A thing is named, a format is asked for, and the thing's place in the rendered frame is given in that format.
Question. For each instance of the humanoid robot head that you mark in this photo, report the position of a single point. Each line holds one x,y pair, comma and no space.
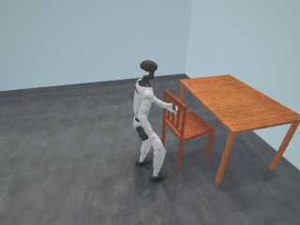
150,66

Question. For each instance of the chair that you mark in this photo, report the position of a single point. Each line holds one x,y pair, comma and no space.
185,126

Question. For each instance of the right robot foot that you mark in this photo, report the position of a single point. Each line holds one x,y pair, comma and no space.
160,175

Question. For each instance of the robot right hand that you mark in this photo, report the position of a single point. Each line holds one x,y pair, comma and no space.
157,144

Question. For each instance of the robot left forearm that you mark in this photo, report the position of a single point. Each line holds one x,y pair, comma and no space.
159,102

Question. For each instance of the robot left hand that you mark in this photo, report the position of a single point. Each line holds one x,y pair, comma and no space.
170,108

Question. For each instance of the right robot upper arm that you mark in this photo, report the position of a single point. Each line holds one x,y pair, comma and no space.
147,97

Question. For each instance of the table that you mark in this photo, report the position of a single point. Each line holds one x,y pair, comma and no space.
240,108

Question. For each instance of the robot right forearm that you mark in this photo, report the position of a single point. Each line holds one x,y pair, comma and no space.
146,127

